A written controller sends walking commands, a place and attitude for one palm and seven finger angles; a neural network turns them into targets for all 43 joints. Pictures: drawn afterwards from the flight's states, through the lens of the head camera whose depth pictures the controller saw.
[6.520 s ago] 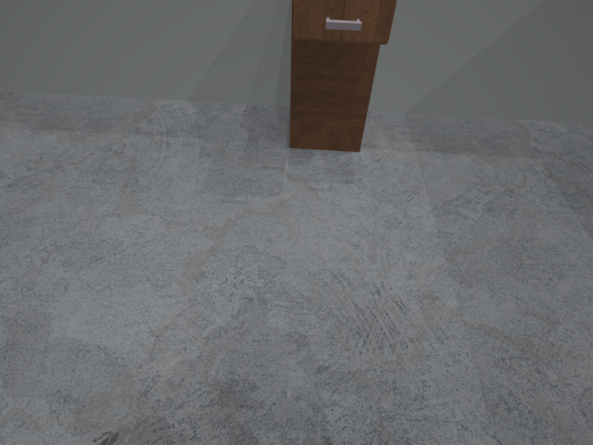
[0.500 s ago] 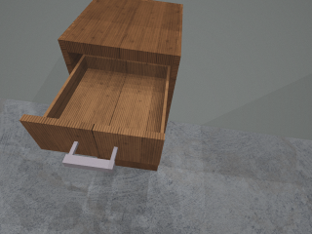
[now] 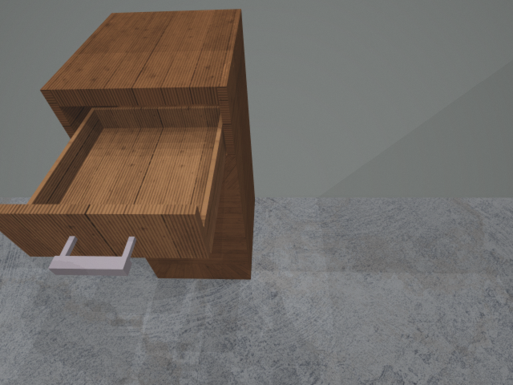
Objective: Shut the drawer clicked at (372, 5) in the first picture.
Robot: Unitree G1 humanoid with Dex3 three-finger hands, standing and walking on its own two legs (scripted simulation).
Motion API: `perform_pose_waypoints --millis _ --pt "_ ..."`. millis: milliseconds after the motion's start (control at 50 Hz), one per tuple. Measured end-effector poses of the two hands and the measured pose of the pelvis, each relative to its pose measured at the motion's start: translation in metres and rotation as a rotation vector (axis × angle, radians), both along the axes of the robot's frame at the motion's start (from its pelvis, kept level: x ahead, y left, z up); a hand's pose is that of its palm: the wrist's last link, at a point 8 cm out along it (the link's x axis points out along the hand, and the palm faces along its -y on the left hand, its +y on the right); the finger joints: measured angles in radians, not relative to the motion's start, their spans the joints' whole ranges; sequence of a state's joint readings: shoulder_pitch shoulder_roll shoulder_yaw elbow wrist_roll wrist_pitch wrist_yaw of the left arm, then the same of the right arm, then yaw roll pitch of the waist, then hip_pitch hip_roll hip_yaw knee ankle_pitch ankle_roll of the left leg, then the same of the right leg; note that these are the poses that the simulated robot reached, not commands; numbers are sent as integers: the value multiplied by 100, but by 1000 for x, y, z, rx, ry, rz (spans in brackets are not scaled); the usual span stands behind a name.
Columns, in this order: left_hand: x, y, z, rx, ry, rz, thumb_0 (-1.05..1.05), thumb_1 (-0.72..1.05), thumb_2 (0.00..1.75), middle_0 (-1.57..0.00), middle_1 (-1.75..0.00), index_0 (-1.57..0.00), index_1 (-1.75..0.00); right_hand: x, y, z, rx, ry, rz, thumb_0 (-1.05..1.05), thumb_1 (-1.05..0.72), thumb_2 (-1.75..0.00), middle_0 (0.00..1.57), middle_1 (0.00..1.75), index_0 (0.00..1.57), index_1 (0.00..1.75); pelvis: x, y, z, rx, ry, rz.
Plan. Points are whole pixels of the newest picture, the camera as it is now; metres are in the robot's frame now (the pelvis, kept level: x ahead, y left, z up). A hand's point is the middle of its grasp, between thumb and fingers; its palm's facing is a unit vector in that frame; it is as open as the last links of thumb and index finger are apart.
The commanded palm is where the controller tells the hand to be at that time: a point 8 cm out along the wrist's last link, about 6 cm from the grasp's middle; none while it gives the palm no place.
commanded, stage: come to a stop and stand still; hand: left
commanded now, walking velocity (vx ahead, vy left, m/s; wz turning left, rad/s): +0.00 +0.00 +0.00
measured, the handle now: (96, 254) +0.32 +0.29 +0.02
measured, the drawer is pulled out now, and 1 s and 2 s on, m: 0.30 0.30 0.30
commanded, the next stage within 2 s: look again from close up in 0.40 s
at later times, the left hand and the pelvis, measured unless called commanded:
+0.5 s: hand out of the picture -0.03 +0.13 -0.17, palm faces +0.07 -0.98 -0.16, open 7.3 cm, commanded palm none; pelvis -0.01 -0.02 +0.01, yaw +1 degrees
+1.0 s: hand out of the picture +0.01 +0.19 -0.17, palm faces +0.04 -0.98 -0.21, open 7.3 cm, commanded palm none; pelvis -0.01 +0.02 +0.00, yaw +0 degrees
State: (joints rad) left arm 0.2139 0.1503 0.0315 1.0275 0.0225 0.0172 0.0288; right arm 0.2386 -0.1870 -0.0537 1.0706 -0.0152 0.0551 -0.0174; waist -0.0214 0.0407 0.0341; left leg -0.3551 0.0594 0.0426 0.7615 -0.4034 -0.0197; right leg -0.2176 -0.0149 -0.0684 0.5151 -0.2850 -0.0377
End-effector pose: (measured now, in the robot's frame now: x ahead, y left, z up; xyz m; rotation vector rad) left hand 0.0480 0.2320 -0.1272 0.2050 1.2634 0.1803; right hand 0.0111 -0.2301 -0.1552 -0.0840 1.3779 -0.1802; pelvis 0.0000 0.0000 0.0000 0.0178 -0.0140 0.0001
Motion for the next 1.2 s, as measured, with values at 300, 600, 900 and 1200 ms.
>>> perform_pose_waypoints --millis 300,600,900,1200 --pt "-53 -29 -13 -62 97 66 0 93 89 -20 -30 -20 -30 -35 0 9 10 74 42 1 -91 -90 20 30 20 30 -11 -23 5 -13 -13 11" --pt "-87 -46 -17 -96 155 58 0 90 89 -20 -30 -20 -30 -36 2 6 4 44 34 1 -91 -90 20 30 20 30 -12 -14 1 -39 8 9" --pt "-49 5 -11 -44 48 36 0 91 89 -20 -30 -20 -30 -33 39 4 29 6 73 2 -92 -90 20 30 20 30 -8 12 1 -11 -14 8" --pt "-23 18 18 -20 -182 121 3 95 89 -21 -31 -21 -31 -17 25 17 -52 -129 64 2 -92 -90 20 30 21 30 -11 16 0 -10 -5 0"
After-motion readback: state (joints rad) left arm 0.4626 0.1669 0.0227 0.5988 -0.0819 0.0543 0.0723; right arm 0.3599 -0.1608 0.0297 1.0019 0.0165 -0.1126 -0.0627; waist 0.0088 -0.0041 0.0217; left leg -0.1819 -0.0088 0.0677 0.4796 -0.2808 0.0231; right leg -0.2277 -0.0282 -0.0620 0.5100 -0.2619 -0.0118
